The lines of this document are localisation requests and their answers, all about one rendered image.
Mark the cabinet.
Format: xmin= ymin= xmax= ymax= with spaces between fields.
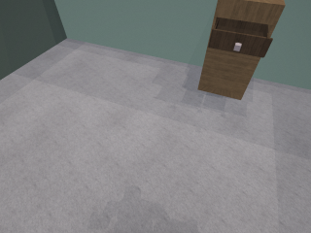
xmin=198 ymin=0 xmax=286 ymax=100

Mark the handle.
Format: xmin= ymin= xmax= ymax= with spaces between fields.
xmin=233 ymin=43 xmax=242 ymax=51

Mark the drawer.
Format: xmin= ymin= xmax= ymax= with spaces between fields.
xmin=208 ymin=17 xmax=273 ymax=58

